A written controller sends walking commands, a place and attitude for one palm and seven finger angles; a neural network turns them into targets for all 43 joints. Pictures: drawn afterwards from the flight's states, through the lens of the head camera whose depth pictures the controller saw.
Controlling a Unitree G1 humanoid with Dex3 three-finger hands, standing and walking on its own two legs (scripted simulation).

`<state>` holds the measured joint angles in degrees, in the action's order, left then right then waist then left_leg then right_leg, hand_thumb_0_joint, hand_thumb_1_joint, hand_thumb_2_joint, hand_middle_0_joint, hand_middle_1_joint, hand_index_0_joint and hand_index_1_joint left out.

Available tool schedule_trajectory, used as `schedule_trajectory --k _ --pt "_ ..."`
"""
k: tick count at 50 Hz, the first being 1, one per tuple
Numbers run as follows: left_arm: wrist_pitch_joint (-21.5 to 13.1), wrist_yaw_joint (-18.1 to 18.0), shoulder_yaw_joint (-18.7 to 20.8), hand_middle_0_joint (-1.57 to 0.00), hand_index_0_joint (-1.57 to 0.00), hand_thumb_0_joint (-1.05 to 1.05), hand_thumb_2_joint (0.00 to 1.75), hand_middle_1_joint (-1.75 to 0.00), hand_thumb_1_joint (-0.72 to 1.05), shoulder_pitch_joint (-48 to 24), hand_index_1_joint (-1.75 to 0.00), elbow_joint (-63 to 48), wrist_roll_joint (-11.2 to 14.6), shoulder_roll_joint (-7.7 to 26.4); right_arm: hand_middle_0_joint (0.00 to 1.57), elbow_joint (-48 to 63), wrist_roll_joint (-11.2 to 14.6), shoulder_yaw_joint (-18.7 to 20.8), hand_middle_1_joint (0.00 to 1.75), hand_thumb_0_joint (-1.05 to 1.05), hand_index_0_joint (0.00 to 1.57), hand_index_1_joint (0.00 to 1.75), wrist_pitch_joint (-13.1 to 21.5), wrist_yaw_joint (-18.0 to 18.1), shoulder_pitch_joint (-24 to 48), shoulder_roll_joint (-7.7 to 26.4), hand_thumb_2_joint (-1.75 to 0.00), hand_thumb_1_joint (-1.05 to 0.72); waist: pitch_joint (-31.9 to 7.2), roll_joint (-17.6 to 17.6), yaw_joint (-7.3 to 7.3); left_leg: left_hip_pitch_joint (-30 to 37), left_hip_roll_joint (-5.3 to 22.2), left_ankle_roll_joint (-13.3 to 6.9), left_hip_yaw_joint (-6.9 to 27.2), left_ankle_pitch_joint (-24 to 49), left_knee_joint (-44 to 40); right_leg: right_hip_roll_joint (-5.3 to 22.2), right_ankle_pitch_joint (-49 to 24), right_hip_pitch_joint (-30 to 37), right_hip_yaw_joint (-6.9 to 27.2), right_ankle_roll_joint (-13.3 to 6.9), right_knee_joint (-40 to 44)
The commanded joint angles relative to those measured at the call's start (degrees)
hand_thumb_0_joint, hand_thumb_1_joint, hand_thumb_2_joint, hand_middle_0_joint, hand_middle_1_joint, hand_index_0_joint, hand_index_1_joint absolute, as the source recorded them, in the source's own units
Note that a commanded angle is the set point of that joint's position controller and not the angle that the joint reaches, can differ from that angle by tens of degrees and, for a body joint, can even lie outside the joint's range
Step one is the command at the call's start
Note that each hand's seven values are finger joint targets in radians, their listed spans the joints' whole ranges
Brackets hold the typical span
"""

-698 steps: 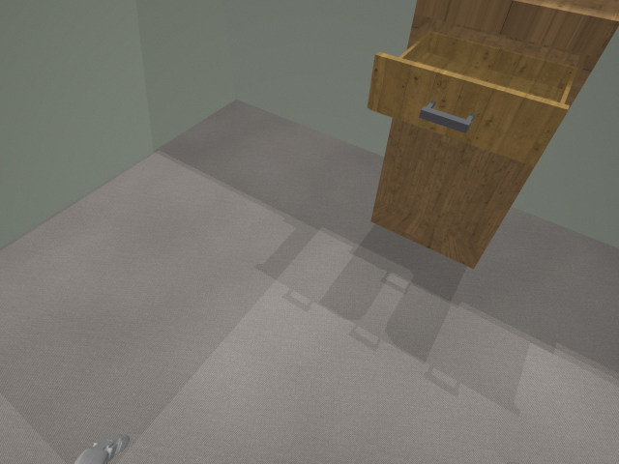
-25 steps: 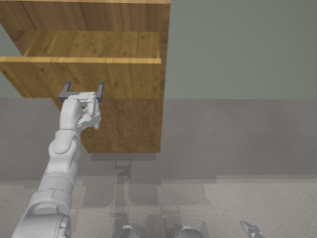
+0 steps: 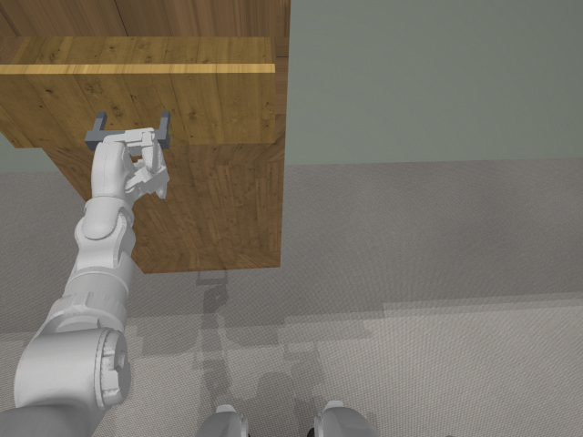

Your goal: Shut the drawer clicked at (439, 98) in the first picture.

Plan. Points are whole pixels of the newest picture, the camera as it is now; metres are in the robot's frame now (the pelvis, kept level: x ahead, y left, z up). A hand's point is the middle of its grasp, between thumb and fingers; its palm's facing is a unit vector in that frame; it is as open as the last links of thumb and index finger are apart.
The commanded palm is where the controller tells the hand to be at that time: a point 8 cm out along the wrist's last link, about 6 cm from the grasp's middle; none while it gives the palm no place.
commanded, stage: push the drawer shut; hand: left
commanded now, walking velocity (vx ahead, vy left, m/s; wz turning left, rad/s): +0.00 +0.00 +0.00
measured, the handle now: (131, 129) +0.54 +0.21 +0.07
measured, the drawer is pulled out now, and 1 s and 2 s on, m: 0.08 0.00 0.00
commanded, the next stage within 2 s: pull the fist back off the drawer in 0.92 s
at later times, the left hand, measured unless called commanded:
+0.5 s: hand (167, 140) +0.52 +0.16 +0.07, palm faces +0.02 -1.00 -0.03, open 3.2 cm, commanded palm +0.51 +0.21 +0.08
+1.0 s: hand (164, 126) +0.55 +0.17 +0.07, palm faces +0.03 -1.00 -0.05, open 3.2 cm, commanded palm +0.57 +0.20 +0.08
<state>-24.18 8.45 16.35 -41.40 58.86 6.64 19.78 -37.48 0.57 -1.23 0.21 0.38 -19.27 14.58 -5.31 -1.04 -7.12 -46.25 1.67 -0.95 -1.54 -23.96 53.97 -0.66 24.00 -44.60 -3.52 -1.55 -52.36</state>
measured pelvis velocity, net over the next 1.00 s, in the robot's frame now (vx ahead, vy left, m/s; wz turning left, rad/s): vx -0.01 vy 0.01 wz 0.00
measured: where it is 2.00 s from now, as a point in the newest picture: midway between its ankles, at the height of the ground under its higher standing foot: outside the picture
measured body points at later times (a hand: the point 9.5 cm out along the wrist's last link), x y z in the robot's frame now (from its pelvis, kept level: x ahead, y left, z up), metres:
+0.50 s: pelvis +0.00 +0.01 -0.01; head +0.12 +0.02 +0.42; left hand +0.51 +0.21 +0.08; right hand -0.01 -0.26 -0.12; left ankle +0.02 +0.11 -0.68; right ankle +0.01 -0.10 -0.68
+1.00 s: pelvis -0.01 +0.01 -0.02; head +0.14 +0.03 +0.41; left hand +0.54 +0.22 +0.08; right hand -0.04 -0.25 -0.12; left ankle +0.02 +0.11 -0.68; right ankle +0.01 -0.10 -0.68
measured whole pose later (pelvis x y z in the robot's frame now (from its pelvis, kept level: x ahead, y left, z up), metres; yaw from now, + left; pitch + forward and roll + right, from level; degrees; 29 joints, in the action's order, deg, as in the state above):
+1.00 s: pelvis -0.01 +0.01 -0.02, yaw +0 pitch +23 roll -4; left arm -23.4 5.7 20.0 -63.2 76.7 -0.3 30.5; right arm -37.9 -2.6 -3.1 -1.8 -0.8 -24.4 15.3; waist -5.6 -2.1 -13.6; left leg -58.1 2.2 -1.5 0.8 -24.7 59.4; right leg -1.2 23.6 -54.3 -5.7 -1.1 -54.6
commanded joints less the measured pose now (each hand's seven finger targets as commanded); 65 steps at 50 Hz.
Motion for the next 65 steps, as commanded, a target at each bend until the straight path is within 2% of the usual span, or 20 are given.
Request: schedule_trajectory --k 1,7,11,15,19,21,23,25,30,33,35,37,38,42,50,51,53,57,60,65 --pt "-4.43 -0.78 4.03 -1.4 -1.4 0.0 0.9 -1.6 0.9 -29.26 -1.6 -11.47 1.47 14.25 0.2 3.75 -0.11 3.33 0.3 0.0 0.2 0.3 1.2 0.2 -7.03 9.36 -0.9 -0.9 -24.43 -2.86 -1.71 14.45 -1.22 -0.97 2.56 14.22 -5.13 -1.27 -15.73 9.6 3.45 0.77 6.73" --pt "-4.48 -0.61 5.31 -1.4 -1.4 0.0 0.9 -1.6 0.9 -33.07 -1.6 -8.47 0.53 16.66 0.2 3.6 -0.45 3.24 0.3 0.0 0.2 0.3 0.55 0.02 -8.95 9.59 -0.9 -0.9 -23.14 -2.54 -2.76 12.15 -1.18 -1.27 2.55 13.7 -4.43 -1.6 -15.37 8.7 3.72 0.84 6.49" --pt "-4.78 -0.69 6.08 -1.4 -1.4 0.0 0.9 -1.6 0.9 -34.56 -1.6 -8.25 -0.14 17.61 0.2 3.61 -0.75 3.36 0.3 0.0 0.2 0.3 0.22 -0.17 -10.02 9.72 -0.9 -0.9 -26.01 -4.49 -2.6 14.08 -0.98 -1.06 2.9 15.36 -4.04 -1.75 -15.54 7.59 3.29 0.71 5.87" --pt "-3.94 -1.03 5.08 -1.4 -1.4 0.0 0.9 -1.6 0.9 -38.49 -1.6 -5.0 -1.04 17.94 0.2 3.08 -0.81 3.13 0.3 0.0 0.2 0.3 -0.32 -0.18 -10.9 10.16 -0.9 -0.9 -23.04 -3.79 -4.66 12.05 -0.8 -1.25 3.4 12.82 -3.71 -1.86 -12.65 4.39 3.2 0.93 6.26" --pt "-4.49 -1.9 4.33 -1.4 -1.4 0.0 0.9 -1.6 0.9 -41.99 -1.6 -6.1 -1.98 17.47 0.2 2.63 -1.41 3.27 0.3 0.0 0.2 0.3 -0.34 -0.41 -12.06 10.39 -0.9 -0.9 -26.79 -8.09 -5.02 16.67 -0.45 -0.85 4.51 15.24 -3.26 -1.91 -12.14 1.01 2.37 0.54 5.43" --pt "-4.17 -2.33 3.3 -1.4 -1.4 0.0 0.9 -1.6 0.9 -43.28 -1.6 -4.12 -2.37 16.31 0.2 2.18 -1.72 3.25 0.3 0.0 0.2 0.3 -0.47 -0.57 -12.5 10.52 -0.9 -0.9 -25.97 -7.15 -6.06 16.66 -0.19 -0.83 5.01 15.09 -2.81 -2.02 -11.32 -1.0 2.03 0.61 5.37" --pt "-3.91 -2.91 4.33 -1.4 -1.4 0.0 0.9 -1.6 0.9 -45.92 -1.6 -3.22 -3.03 18.16 0.2 1.67 -1.98 3.2 0.3 0.0 0.2 0.3 -0.73 -0.62 -13.56 11.06 -0.9 -0.9 -25.74 -6.24 -6.9 16.16 -0.03 -0.97 5.42 14.99 -2.46 -2.17 -11.01 -1.86 1.89 0.71 5.16" --pt "-3.53 -3.32 4.88 -1.4 -1.4 0.0 0.9 -1.6 0.9 -46.5 -1.6 -2.17 -3.68 19.56 0.2 1.8 -2.01 3.13 0.3 0.0 0.2 0.3 -0.95 -0.6 -14.07 11.25 -0.9 -0.9 -26.43 -5.82 -7.05 15.1 -0.16 -1.11 5.36 14.43 -2.3 -2.15 -10.83 -1.17 2.1 0.69 5.3" --pt "-3.43 -3.8 5.74 -1.4 -1.4 0.0 0.9 -1.6 0.9 -49.04 -1.6 -2.0 -4.59 21.26 0.2 1.8 -2.65 2.92 0.3 0.0 0.2 0.3 -1.41 -0.87 -15.31 11.36 -0.9 -0.9 -29.8 -9.23 -7.13 17.18 -0.1 -0.91 5.62 18.06 -1.33 -2.26 -12.77 -1.71 1.91 0.53 4.65" --pt "-3.28 -3.88 5.18 -1.4 -1.4 0.0 0.9 -1.6 0.9 -50.48 -1.6 -1.19 -4.89 20.78 0.2 1.61 -2.91 2.8 0.3 0.0 0.2 0.3 -1.82 -1.06 -16.06 11.34 -0.9 -0.9 -29.24 -9.16 -7.76 17.12 0.11 -0.88 5.78 19.68 -1.0 -2.39 -14.03 -2.16 1.73 0.58 4.4" --pt "-3.3 -3.97 6.92 -1.4 -1.4 0.0 0.9 -1.6 0.9 -49.91 -1.6 -1.58 -4.99 22.9 0.2 1.79 -3.03 2.89 0.3 0.0 0.2 0.3 -2.11 -1.17 -16.59 11.49 -0.9 -0.9 -30.92 -9.23 -7.34 16.97 -0.02 -1.0 5.31 21.01 -0.69 -2.46 -15.79 -0.3 1.97 0.6 4.5" --pt "-3.4 -4.13 7.47 -1.4 -1.4 0.0 0.9 -1.6 0.9 -51.54 -1.6 -1.77 -4.92 23.54 0.2 1.51 -3.09 2.94 0.3 0.0 0.2 0.3 -2.43 -1.03 -17.08 11.48 -0.9 -0.9 -30.42 -8.03 -8.1 16.58 0.07 -1.13 5.57 21.72 -0.52 -2.56 -16.68 -0.28 2.0 0.74 4.53" --pt "-3.28 -4.19 5.62 -1.4 -1.4 0.0 0.9 -1.6 0.9 -53.18 -1.6 -1.36 -5.05 21.72 0.2 1.21 -2.89 2.84 0.3 0.0 0.2 0.3 -2.47 -1.12 -16.98 11.28 -0.9 -0.9 -28.99 -8.17 -8.92 16.4 0.13 -1.06 5.63 20.36 -0.78 -2.54 -15.44 -1.43 1.84 0.89 4.93" --pt "-3.05 -4.72 5.48 -1.4 -1.4 0.0 0.9 -1.6 0.9 -56.67 -1.6 0.18 -5.61 22.92 0.2 0.6 -3.06 2.52 0.3 0.0 0.2 0.3 -2.17 -0.95 -17.33 11.58 -0.9 -0.9 -25.86 -9.45 -10.17 14.55 0.12 -1.26 5.87 16.11 -0.82 -2.59 -11.53 -3.97 1.93 0.71 5.53" --pt "-2.56 -4.71 3.84 -1.4 -1.4 0.0 0.9 -1.6 0.9 -62.03 -1.6 2.69 -5.79 24.2 0.2 0.25 -3.02 1.76 0.3 0.0 0.2 0.3 -0.76 -0.24 -17.58 12.27 -0.9 -0.9 -25.95 -10.46 -12.76 11.47 0.05 -1.58 6.32 9.5 -0.31 -2.46 -6.28 -6.93 2.14 0.9 5.64" --pt "-2.39 -4.72 4.82 -1.4 -1.4 0.0 0.9 -1.6 0.9 -62.48 -1.6 2.85 -5.9 26.05 0.2 0.25 -3.02 1.65 0.3 0.0 0.2 0.3 -0.49 -0.06 -17.7 12.47 -0.9 -0.9 -26.45 -10.85 -12.64 10.88 0.08 -1.6 6.26 8.93 -0.25 -2.44 -5.91 -6.62 2.19 0.89 5.54" --pt "-2.43 -4.25 4.21 -1.4 -1.4 0.0 0.9 -1.6 0.9 -62.99 -1.6 1.87 -5.67 25.12 0.2 0.61 -3.08 1.65 0.3 0.0 0.2 0.3 -0.24 -0.13 -17.81 12.46 -0.9 -0.9 -28.85 -12.09 -12.46 12.86 0.03 -1.46 6.75 9.85 -0.36 -2.47 -6.31 -6.58 1.88 0.74 5.2" --pt "-1.59 -3.37 4.75 -1.4 -1.4 0.0 0.9 -1.6 0.9 -60.53 -1.6 3.18 -5.13 24.82 0.2 1.04 -3.2 1.57 0.3 0.0 0.2 0.3 -0.2 -0.44 -17.71 12.45 -0.9 -0.9 -29.33 -12.41 -11.32 12.78 -0.05 -1.41 6.8 9.57 -0.16 -2.52 -6.04 -6.05 1.72 0.5 5.06" --pt "-0.99 -2.96 6.31 -1.4 -1.4 0.0 0.9 -1.6 0.9 -58.64 -1.6 2.64 -4.69 26.2 0.2 1.48 -3.14 1.57 0.3 0.0 0.2 0.3 -0.54 -0.65 -17.39 12.77 -0.9 -0.9 -29.04 -12.07 -10.15 12.8 0.1 -1.15 6.95 9.36 -0.81 -2.54 -5.87 -5.45 1.4 0.39 5.21" --pt "-1.15 -2.57 6.2 -1.4 -1.4 0.0 0.9 -1.6 0.9 -51.41 -1.6 0.42 -4.08 23.98 0.2 2.83 -2.94 1.9 0.3 0.0 0.2 0.3 -1.22 -1.33 -16.65 12.42 -0.9 -0.9 -29.36 -11.69 -7.62 14.29 0.12 -0.89 6.33 10.97 -1.79 -2.75 -6.77 -3.54 1.2 0.24 5.56"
